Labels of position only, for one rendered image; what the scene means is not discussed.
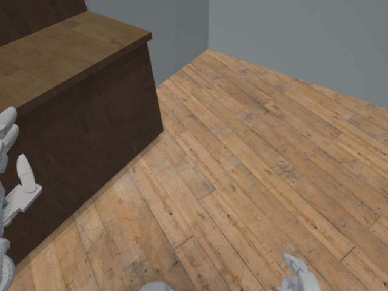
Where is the counter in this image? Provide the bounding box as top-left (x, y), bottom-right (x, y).
top-left (0, 0), bottom-right (164, 266)

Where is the robot right hand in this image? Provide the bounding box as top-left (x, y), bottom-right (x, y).
top-left (278, 253), bottom-right (322, 291)

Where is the robot left hand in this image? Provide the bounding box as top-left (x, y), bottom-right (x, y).
top-left (0, 107), bottom-right (42, 238)

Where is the left robot forearm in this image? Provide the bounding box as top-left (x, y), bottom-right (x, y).
top-left (0, 238), bottom-right (15, 291)

